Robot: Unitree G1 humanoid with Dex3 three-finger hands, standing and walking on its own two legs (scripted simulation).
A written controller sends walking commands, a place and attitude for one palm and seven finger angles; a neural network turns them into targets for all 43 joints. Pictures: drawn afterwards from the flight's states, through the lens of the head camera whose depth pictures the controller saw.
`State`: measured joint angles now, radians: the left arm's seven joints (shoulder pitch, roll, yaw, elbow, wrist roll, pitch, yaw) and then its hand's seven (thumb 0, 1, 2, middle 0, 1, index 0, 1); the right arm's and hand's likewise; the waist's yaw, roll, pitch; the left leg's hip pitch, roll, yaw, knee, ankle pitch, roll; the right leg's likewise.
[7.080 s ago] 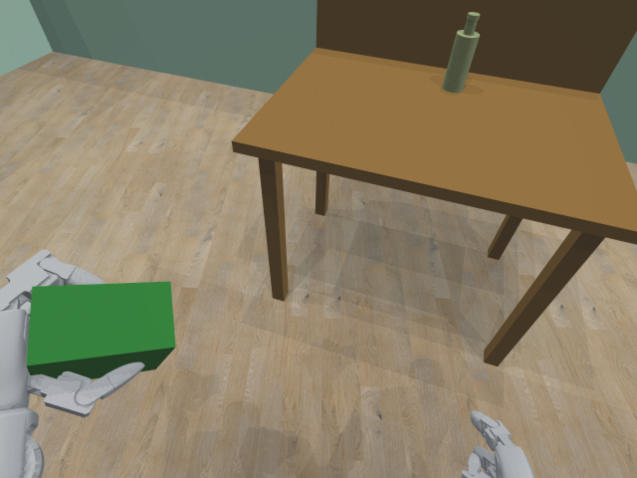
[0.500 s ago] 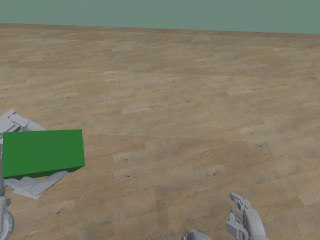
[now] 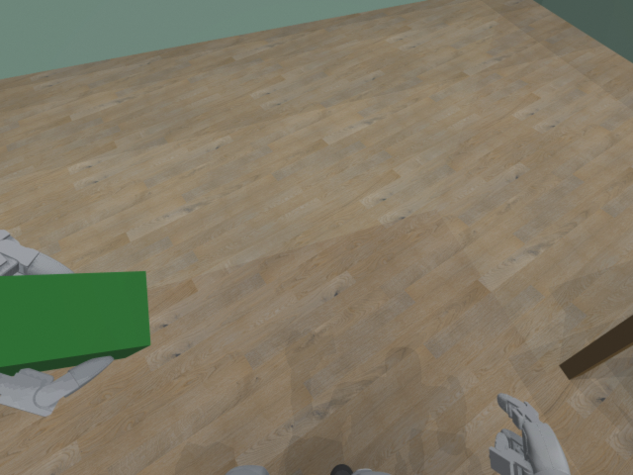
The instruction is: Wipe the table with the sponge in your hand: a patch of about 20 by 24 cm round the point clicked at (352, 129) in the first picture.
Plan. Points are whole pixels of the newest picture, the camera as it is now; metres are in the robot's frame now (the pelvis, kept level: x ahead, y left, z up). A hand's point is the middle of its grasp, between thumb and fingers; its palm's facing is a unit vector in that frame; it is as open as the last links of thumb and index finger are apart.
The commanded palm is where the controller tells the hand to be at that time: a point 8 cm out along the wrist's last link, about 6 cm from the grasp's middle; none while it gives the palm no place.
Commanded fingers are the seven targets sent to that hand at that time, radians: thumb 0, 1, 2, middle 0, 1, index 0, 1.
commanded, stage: turn to face it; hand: left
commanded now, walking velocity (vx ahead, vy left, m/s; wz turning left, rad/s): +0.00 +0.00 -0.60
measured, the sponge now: (89, 322) +0.22 +0.21 +0.16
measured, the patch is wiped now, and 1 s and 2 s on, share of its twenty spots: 0.00 0.00 0.00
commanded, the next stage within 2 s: none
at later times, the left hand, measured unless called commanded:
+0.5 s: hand (227, 347) +0.21 +0.09 +0.16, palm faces +0.08 -0.86 -0.51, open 10.1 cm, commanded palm +0.15 +0.17 +0.18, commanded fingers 0.00 0.10 1.30 -1.20 -1.60 -1.20 -1.60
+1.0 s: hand (290, 412) +0.16 +0.03 +0.16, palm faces -0.09 -0.86 -0.50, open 10.1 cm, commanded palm +0.14 +0.08 +0.18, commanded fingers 0.00 0.10 1.30 -1.20 -1.60 -1.20 -1.60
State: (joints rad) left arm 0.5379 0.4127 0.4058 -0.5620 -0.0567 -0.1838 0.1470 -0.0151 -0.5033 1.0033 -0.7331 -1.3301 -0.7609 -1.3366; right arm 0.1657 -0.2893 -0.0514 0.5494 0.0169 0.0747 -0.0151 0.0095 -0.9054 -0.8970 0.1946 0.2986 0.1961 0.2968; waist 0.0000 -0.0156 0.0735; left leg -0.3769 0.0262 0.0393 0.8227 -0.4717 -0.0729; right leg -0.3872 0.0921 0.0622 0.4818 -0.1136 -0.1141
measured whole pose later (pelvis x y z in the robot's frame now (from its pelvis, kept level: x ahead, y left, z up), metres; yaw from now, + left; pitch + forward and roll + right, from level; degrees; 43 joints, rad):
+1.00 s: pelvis -0.15 -0.06 -0.01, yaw -34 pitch +0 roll +2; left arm 0.48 0.38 0.38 -0.52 -0.03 -0.18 0.12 -0.02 -0.50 1.01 -0.73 -1.33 -0.76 -1.34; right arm 0.19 -0.19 -0.01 0.50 0.02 0.02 0.00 0.01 -0.90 -0.90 0.20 0.30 0.20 0.30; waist 0.06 0.02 0.08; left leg -0.19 0.14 0.14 0.57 -0.36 -0.09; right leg -0.54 0.03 -0.03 0.96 -0.42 0.05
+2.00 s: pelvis -0.28 -0.06 +0.00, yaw -70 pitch +1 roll +2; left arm 0.57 0.44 0.44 -0.63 -0.05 -0.22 0.13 -0.02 -0.50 1.01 -0.73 -1.33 -0.76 -1.34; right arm 0.12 -0.24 -0.02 0.55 0.01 0.07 0.00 0.01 -0.90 -0.90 0.20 0.30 0.20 0.30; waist -0.03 0.01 0.15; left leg -0.47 0.06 0.05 0.99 -0.46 -0.10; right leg -0.37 0.04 0.03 0.55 -0.20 -0.07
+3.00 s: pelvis -0.34 +0.01 -0.01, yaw -91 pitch +0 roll -1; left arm 0.50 0.37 0.35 -0.46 0.01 -0.21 0.15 -0.02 -0.50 1.01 -0.73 -1.34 -0.76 -1.34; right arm 0.26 -0.21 0.00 0.60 0.00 -0.06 -0.06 0.01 -0.90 -0.90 0.20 0.30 0.20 0.30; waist -0.01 0.03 -0.03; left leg -0.23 0.07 0.06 0.59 -0.35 -0.02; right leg -0.27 -0.01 -0.11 0.57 -0.38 0.00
